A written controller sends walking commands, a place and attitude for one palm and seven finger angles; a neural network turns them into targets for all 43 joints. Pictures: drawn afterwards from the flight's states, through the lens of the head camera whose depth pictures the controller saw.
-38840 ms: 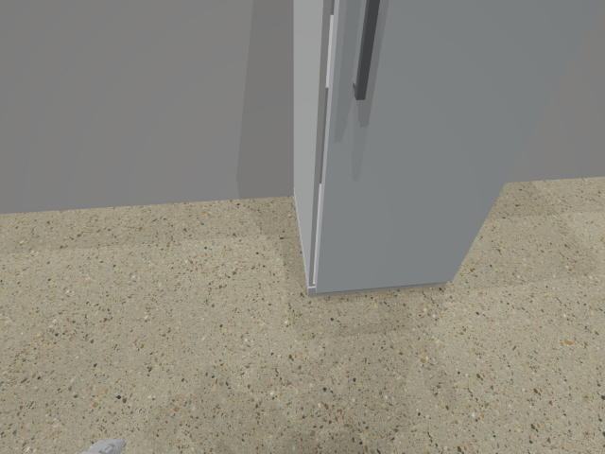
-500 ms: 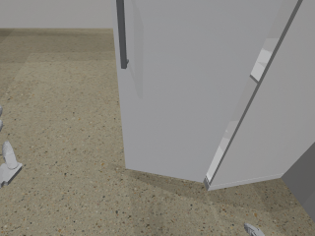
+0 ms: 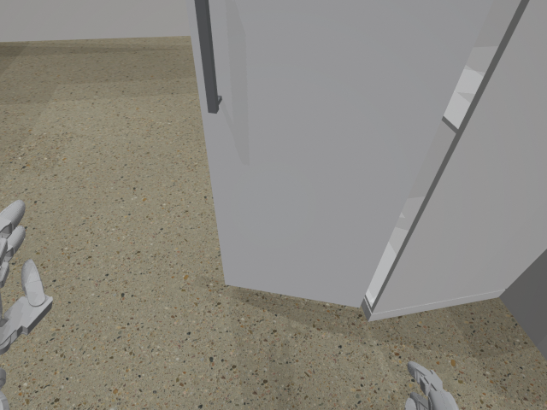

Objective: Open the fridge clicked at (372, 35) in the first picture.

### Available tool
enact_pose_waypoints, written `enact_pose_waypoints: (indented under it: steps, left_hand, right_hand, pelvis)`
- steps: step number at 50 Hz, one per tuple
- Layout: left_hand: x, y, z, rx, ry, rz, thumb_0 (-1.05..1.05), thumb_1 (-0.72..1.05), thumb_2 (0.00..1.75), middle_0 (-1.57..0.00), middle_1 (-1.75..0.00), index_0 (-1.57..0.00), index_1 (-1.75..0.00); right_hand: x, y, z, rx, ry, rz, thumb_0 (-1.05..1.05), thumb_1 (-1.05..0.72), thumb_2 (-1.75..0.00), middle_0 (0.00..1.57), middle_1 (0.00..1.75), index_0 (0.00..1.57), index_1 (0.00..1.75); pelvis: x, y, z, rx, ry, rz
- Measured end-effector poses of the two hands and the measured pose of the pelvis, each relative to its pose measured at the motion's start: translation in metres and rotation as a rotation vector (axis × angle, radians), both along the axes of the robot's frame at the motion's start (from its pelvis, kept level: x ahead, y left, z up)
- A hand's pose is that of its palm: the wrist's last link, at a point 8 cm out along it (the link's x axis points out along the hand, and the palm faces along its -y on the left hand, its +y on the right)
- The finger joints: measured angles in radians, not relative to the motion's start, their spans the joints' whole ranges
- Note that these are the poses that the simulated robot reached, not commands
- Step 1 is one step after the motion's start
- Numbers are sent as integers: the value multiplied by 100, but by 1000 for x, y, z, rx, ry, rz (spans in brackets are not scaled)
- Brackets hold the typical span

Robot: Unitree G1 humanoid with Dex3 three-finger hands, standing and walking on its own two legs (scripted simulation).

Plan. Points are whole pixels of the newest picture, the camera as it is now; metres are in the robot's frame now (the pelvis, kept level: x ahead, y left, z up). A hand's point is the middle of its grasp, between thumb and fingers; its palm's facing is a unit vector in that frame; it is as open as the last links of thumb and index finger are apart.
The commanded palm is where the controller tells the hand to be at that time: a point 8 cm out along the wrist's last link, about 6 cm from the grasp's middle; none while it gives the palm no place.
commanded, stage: stop stepping back and stand still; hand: left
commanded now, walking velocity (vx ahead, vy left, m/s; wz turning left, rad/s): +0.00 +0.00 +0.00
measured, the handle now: (208, 28) +0.69 +0.18 +0.27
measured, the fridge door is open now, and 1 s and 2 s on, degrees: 69 69 69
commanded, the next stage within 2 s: let the arm hang, fingers relaxed in 0.08 s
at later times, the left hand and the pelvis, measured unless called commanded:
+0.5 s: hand out of the picture +0.03 +0.20 -0.17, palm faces -0.04 -0.98 -0.18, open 7.4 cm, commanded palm none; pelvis -0.04 +0.01 -0.01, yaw +2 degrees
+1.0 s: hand out of the picture +0.00 +0.28 -0.15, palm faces +0.02 -0.94 -0.35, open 7.4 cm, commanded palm none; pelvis -0.03 +0.02 +0.01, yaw +2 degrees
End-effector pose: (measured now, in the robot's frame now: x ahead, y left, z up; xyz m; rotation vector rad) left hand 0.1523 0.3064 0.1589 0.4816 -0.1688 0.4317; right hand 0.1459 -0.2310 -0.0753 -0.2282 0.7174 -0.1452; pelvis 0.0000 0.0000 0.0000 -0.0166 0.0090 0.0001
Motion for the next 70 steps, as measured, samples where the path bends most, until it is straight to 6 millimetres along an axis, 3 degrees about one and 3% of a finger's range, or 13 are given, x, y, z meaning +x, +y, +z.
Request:
enact_pose_waypoints:
  steps: [10, 12, 14, 16, 19, 22, 27, 33, 38, 44, 50, 60, 70]
  left_hand:
    - [10, -2, 9, 37, -50, -75, 2, 89, 90, -21, -31, -21, -30]
    - [22, 4, -25, 5, 118, -93, 1, 89, 90, -20, -30, -20, -30]
    - [26, 8, -79, -68, 365, -82, 0, 90, 90, -20, -30, -20, -30]
    - [16, 5, -137, -146, 614, -64, 0, 90, 90, -20, -30, -20, -30]
    - [-22, -12, -210, -262, 913, -50, 1, 90, 90, -20, -30, -20, -30]
    - [-72, -35, -264, -390, 1127, -35, 1, 90, 90, -20, -30, -20, -30]
    - [-154, -68, -311, -563, 1395, 6, 1, 91, 90, -20, -30, -20, -30]
    - [-216, -63, -316, -628, 1550, 111, 1, 92, 90, -21, -30, -20, -30]
    - [-227, -34, -303, -582, 1565, 198, 1, 91, 90, -20, -30, -20, -30]
    - [-201, 1, -285, -487, 1494, 243, 1, 91, 90, -20, -30, -20, -30]
    - [-156, 15, -271, -424, 1394, 223, 1, 91, 90, -20, -30, -20, -30]
    - [-95, -2, -269, -413, 1310, 128, 0, 91, 90, -20, -30, -20, -30]
    - [-77, -24, -278, -441, 1329, 88, 0, 90, 90, -20, -30, -20, -30]
  right_hand:
    - [9, -2, 16, -43, -35, 20, 2, -90, -90, 20, 30, 20, 30]
    - [10, -4, 5, -26, 3, 55, 1, -90, -90, 20, 30, 20, 30]
    - [9, -9, -9, -18, 44, 62, 1, -90, -90, 20, 30, 20, 30]
    - [2, -13, -20, -15, 80, 51, 1, -90, -90, 20, 30, 20, 30]
    - [-20, -17, -30, -24, 156, 37, 1, -90, -90, 20, 30, 20, 30]
    - [-52, -22, -36, -49, 278, 26, 1, -90, -90, 20, 30, 20, 30]
    - [-110, -28, -37, -90, 496, -13, 1, -90, -90, 20, 30, 20, 30]
    - [-151, -27, -38, -99, 641, -58, 1, -90, -90, 20, 30, 20, 30]
    - [-154, -22, -45, -73, 646, -71, 1, -90, -90, 20, 30, 20, 30]
    - [-133, -15, -51, -36, 586, -63, 1, -90, -90, 20, 30, 20, 30]
    - [-107, -15, -51, -20, 528, -48, 1, -90, -90, 20, 30, 20, 30]
    - [-80, -32, -41, -48, 488, -59, 1, -90, -90, 20, 30, 20, 30]
    - [-76, -48, -34, -78, 514, -80, 1, -90, -90, 20, 30, 20, 30]
  pelvis:
    - [-6, 5, 1, -4, 6, 7]
    - [-11, 11, -2, -4, 13, 17]
    - [-17, 16, -6, -1, 18, 21]
    - [-23, 20, -9, 3, 15, 23]
    - [-29, 19, -10, 8, 7, 28]
    - [-33, 15, -9, 10, -2, 36]
    - [-36, 11, -5, -2, -9, 45]
    - [-38, 13, 0, -15, -8, 50]
    - [-37, 18, 2, -14, -15, 45]
    - [-34, 21, 5, -5, -19, 37]
    - [-28, 22, 7, 5, -18, 32]
    - [-14, 17, 9, 13, -16, 24]
    - [-1, 9, 11, 17, -12, 19]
